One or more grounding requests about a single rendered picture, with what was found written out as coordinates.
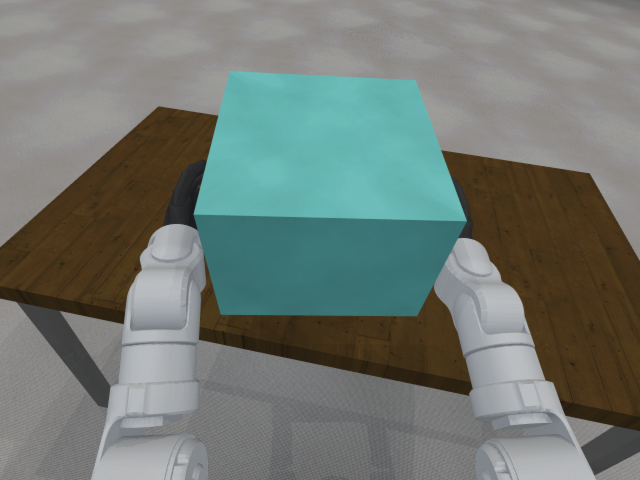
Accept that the robot left forearm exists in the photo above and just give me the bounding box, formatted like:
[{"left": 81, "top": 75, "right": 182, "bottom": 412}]
[{"left": 91, "top": 224, "right": 206, "bottom": 480}]

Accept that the robot left upper arm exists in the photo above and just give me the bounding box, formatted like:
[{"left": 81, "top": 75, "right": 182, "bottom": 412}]
[{"left": 93, "top": 434, "right": 208, "bottom": 480}]

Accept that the right robot hand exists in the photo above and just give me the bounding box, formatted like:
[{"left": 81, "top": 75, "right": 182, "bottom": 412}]
[{"left": 451, "top": 176, "right": 473, "bottom": 239}]

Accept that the left robot hand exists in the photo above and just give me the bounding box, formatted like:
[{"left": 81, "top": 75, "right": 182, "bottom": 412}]
[{"left": 163, "top": 160, "right": 206, "bottom": 231}]

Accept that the carton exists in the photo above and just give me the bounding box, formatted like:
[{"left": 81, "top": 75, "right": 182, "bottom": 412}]
[{"left": 193, "top": 71, "right": 467, "bottom": 316}]

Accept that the robot right forearm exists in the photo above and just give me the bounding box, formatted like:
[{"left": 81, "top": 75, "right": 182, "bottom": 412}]
[{"left": 434, "top": 238, "right": 596, "bottom": 480}]

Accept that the robot right upper arm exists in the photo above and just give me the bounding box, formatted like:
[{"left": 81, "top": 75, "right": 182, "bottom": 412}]
[{"left": 475, "top": 434, "right": 593, "bottom": 480}]

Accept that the table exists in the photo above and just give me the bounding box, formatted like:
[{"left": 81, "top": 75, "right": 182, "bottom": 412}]
[{"left": 0, "top": 106, "right": 640, "bottom": 476}]

